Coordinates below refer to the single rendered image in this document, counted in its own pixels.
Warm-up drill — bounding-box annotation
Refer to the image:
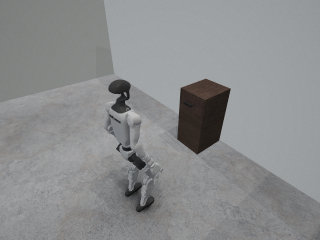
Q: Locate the left robot forearm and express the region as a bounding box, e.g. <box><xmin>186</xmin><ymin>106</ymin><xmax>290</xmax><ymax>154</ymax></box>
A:
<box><xmin>107</xmin><ymin>130</ymin><xmax>116</xmax><ymax>137</ymax></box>

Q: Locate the right robot upper arm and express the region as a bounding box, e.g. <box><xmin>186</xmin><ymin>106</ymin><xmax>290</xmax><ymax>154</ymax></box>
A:
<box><xmin>127</xmin><ymin>112</ymin><xmax>142</xmax><ymax>152</ymax></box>

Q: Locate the left robot upper arm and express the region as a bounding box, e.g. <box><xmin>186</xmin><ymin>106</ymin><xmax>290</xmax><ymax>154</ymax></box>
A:
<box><xmin>103</xmin><ymin>101</ymin><xmax>115</xmax><ymax>131</ymax></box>

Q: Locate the cabinet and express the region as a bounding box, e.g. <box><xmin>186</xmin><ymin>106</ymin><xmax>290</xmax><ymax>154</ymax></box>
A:
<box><xmin>177</xmin><ymin>79</ymin><xmax>231</xmax><ymax>155</ymax></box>

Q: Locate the right robot forearm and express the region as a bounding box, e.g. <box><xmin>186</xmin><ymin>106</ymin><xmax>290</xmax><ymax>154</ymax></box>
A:
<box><xmin>135</xmin><ymin>143</ymin><xmax>155</xmax><ymax>168</ymax></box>

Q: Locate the handle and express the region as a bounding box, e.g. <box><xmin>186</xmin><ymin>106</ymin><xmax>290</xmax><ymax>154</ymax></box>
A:
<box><xmin>183</xmin><ymin>101</ymin><xmax>195</xmax><ymax>108</ymax></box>

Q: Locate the robot torso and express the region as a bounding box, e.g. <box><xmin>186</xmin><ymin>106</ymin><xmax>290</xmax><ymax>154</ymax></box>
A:
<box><xmin>109</xmin><ymin>102</ymin><xmax>136</xmax><ymax>163</ymax></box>

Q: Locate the left robot shin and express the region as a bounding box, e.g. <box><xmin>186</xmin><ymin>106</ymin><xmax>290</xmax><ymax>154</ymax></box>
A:
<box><xmin>128</xmin><ymin>162</ymin><xmax>139</xmax><ymax>191</ymax></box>

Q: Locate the robot right hand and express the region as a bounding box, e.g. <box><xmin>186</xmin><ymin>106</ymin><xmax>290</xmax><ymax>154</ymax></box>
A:
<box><xmin>150</xmin><ymin>162</ymin><xmax>163</xmax><ymax>178</ymax></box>

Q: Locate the drawer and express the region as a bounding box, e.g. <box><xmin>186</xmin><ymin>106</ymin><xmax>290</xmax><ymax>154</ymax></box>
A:
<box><xmin>181</xmin><ymin>91</ymin><xmax>204</xmax><ymax>115</ymax></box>

